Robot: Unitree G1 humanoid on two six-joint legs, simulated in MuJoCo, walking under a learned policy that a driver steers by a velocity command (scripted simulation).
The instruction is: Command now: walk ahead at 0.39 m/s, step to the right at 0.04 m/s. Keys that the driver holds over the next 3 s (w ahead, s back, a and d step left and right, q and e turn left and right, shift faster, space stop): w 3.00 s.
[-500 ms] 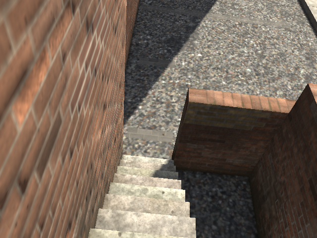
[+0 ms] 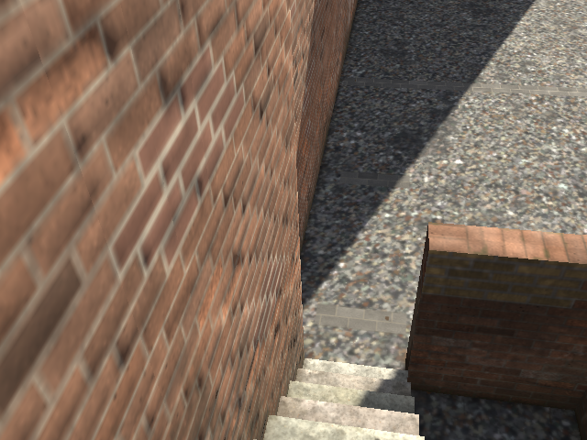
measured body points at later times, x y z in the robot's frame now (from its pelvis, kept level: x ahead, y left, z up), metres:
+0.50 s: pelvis +0.21 +0.06 -0.19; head +0.22 +0.10 +0.25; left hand +0.19 +0.29 -0.37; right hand +0.09 -0.19 -0.31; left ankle +0.19 +0.14 -0.91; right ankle +0.26 -0.11 -0.77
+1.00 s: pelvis +0.40 -0.02 -0.40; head +0.42 -0.01 +0.05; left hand +0.41 +0.23 -0.55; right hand +0.38 -0.28 -0.54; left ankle +0.36 +0.10 -0.86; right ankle +0.41 -0.12 -1.13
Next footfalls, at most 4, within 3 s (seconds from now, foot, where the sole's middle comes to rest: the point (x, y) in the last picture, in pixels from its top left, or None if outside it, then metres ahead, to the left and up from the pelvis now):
0.32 left None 0.23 0.14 -0.95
0.86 right None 0.45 -0.12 -1.16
1.42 left None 0.69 0.17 -1.38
1.98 right None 0.68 -0.18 -1.38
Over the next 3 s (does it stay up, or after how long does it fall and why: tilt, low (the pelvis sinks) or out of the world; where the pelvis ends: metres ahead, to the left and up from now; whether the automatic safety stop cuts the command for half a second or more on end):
stays up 0.74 -0.12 -0.61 its command is cut before an obstacle from the start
